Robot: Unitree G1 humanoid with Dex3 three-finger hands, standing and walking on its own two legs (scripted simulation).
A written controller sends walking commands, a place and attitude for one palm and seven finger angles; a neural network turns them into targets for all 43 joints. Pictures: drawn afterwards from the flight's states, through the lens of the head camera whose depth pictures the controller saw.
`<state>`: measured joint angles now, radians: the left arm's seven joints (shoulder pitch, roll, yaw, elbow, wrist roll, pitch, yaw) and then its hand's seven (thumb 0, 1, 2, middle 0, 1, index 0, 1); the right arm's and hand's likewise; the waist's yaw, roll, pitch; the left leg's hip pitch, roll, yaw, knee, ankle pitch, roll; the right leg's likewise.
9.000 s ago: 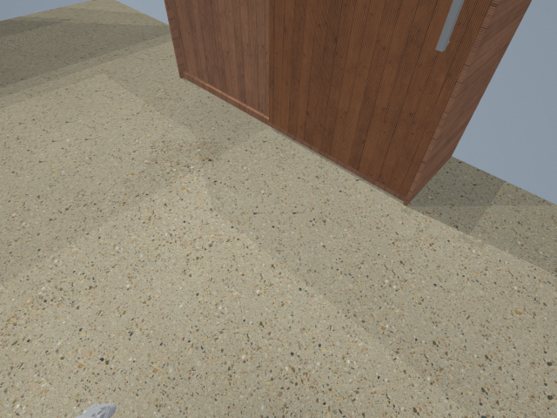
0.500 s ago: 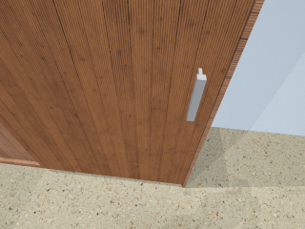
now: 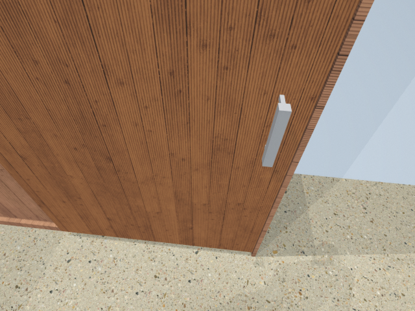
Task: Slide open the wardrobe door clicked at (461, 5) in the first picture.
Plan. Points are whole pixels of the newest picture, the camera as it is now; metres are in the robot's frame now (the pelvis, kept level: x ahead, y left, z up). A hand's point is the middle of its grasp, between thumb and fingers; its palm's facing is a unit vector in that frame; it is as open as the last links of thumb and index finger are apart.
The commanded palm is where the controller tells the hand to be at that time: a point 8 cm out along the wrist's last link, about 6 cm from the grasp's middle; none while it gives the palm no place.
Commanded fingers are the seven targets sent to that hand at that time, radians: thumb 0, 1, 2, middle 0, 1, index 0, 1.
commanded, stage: come to a stop and stand still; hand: right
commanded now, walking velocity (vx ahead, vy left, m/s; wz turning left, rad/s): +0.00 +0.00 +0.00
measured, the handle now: (274, 132) +0.50 -0.12 +0.08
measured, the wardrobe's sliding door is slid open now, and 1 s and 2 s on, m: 0.00 0.00 0.00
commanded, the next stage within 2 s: look again from close up in 0.04 s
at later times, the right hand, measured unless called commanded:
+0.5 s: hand out of the picture +0.00 -0.17 -0.17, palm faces +0.02 +0.97 -0.23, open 7.4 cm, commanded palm none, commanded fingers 0.00 -0.90 -0.90 0.20 0.30 0.20 0.30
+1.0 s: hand out of the picture +0.01 -0.19 -0.17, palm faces +0.00 +0.97 -0.23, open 7.4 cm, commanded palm none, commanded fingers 0.00 -0.90 -0.90 0.20 0.30 0.20 0.30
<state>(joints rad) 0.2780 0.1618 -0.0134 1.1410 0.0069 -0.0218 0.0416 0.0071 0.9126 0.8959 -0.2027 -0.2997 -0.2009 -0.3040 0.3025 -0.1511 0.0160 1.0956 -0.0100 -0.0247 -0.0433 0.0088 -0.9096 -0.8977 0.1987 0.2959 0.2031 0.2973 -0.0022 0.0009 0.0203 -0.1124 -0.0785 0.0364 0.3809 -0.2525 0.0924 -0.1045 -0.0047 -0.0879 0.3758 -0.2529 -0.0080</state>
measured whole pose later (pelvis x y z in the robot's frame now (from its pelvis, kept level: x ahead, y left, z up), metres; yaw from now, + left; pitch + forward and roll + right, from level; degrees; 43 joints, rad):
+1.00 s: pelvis +0.00 +0.00 +0.00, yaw +1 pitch -1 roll -1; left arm 0.26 0.18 -0.02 1.14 0.01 -0.02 0.04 0.01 0.91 0.90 -0.20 -0.30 -0.20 -0.30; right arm 0.26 -0.19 0.01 1.09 -0.01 -0.02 -0.03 0.01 -0.91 -0.90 0.20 0.30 0.20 0.30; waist 0.00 0.01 0.03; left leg -0.11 -0.08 0.03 0.36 -0.23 0.09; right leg -0.11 -0.01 -0.10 0.36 -0.24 -0.01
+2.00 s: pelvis -0.06 -0.03 -0.08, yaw -3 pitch +10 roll +3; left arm 0.21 0.19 -0.09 0.60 -0.02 -0.27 0.06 0.02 0.91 0.90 -0.21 -0.30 -0.21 -0.31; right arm 0.25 -0.31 -0.14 -0.06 0.25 -0.28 0.26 0.01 -0.28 -0.63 0.24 0.69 0.24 0.69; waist -0.02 -0.02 -0.07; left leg -0.74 -0.04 0.13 1.03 -0.47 0.07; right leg -0.78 0.01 0.01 1.09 -0.49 -0.05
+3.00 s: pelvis -0.04 -0.02 -0.02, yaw -2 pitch +1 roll +1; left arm 0.22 0.28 -0.05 0.66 -0.08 -0.25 0.13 0.02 0.91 0.90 -0.21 -0.30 -0.21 -0.31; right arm -0.04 -0.45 -0.41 0.23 0.35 0.02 0.39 -0.01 0.50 -0.30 0.30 1.20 0.30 1.20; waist -0.04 -0.03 -0.03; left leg -0.33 -0.05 0.09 0.63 -0.33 0.06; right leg -0.36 0.02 -0.01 0.68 -0.34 -0.04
